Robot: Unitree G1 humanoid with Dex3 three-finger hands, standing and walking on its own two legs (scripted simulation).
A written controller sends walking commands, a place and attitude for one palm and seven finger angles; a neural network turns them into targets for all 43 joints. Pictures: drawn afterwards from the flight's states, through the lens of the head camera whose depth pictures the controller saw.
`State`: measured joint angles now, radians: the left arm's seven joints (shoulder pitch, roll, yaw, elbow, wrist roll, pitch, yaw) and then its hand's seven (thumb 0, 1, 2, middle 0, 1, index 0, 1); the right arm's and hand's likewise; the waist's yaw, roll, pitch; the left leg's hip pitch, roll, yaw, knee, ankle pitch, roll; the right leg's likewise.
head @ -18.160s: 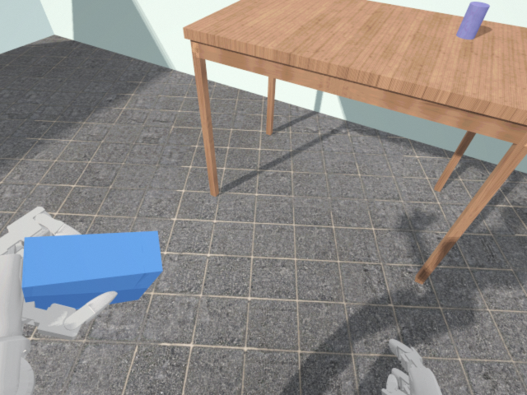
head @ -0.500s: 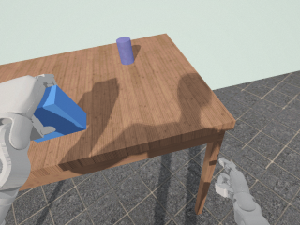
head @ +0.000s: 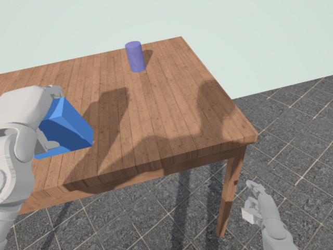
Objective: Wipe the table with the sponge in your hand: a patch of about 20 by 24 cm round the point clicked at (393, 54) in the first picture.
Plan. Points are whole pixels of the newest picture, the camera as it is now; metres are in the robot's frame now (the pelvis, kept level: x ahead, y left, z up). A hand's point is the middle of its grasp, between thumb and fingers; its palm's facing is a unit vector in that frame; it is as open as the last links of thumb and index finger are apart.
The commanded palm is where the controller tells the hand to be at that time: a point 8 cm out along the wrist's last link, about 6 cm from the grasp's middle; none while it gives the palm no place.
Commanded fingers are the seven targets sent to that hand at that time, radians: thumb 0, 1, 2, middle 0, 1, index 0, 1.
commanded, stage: move the sponge above the wiping area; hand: left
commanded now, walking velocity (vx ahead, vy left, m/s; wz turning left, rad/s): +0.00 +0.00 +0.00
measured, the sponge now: (55, 135) +0.27 +0.30 +0.18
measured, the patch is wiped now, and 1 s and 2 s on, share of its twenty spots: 0.00 0.00 0.00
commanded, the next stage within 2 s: none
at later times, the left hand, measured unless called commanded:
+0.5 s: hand (45, 119) +0.28 +0.31 +0.22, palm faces +0.16 +0.02 -0.99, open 9.3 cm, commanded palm +0.22 +0.30 +0.28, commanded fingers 0.00 0.10 1.30 -1.20 -1.60 -1.20 -1.60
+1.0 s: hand (46, 117) +0.29 +0.33 +0.21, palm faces +0.12 +0.02 -0.99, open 9.3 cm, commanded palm +0.24 +0.31 +0.27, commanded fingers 0.00 0.10 1.30 -1.20 -1.60 -1.20 -1.60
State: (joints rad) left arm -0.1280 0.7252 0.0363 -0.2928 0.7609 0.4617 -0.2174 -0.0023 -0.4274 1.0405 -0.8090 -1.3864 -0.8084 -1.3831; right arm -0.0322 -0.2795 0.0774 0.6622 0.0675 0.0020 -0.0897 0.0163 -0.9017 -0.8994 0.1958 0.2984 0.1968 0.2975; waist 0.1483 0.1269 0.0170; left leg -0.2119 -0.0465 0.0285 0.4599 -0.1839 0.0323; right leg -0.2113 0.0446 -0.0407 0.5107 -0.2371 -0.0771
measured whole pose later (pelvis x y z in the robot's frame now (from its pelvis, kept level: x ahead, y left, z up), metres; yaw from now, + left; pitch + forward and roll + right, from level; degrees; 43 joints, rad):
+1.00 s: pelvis +0.01 +0.00 +0.00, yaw +1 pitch -2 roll +1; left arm -0.23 0.70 0.03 -0.06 0.81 0.41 -0.21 0.00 -0.43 1.04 -0.81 -1.39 -0.81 -1.39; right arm 0.00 -0.28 0.07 0.67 0.07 0.00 -0.08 0.02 -0.90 -0.90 0.20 0.30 0.20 0.30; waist 0.13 0.12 0.01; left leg -0.22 -0.05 0.01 0.45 -0.19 0.03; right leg -0.21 0.04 -0.05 0.49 -0.24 -0.08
